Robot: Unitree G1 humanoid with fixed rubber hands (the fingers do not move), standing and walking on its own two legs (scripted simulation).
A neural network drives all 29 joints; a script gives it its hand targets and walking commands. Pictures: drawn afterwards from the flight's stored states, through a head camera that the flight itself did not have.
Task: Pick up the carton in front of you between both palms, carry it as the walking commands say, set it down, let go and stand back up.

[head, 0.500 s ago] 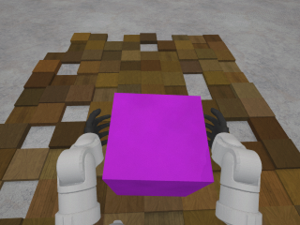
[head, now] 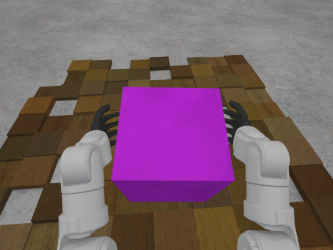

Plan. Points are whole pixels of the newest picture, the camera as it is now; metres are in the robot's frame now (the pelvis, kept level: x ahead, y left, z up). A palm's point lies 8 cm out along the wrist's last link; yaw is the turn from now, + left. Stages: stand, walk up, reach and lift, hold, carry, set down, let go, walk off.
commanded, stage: carry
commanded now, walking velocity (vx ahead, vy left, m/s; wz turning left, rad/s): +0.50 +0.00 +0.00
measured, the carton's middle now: (169, 151) +0.35 +0.01 +0.07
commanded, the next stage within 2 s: none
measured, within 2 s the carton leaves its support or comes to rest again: neither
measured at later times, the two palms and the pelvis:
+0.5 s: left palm (120, 68) +0.65 +0.18 +0.13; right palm (212, 70) +0.63 -0.12 +0.13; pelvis +0.30 +0.05 +0.03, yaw +0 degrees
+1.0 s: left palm (115, 34) +0.96 +0.25 +0.11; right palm (183, 27) +1.00 -0.05 +0.13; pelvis +0.65 +0.06 +0.01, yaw +2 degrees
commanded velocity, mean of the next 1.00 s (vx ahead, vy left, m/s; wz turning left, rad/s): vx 0.50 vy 0.00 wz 0.00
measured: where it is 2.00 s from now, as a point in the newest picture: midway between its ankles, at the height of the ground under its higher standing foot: (151, 119)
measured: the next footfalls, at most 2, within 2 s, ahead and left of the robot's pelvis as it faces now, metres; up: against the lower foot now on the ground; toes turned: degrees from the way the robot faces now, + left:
left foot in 0.30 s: +0.32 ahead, +0.11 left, +0.00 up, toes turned +5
right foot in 0.70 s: +0.59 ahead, -0.05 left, -0.02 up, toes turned -6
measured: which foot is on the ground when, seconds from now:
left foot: up 0.00-0.28, down 0.30-0.72, up 0.74-0.98, down 1.00-1.00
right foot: down 0.00-0.32, up 0.34-0.68, down 0.70-1.00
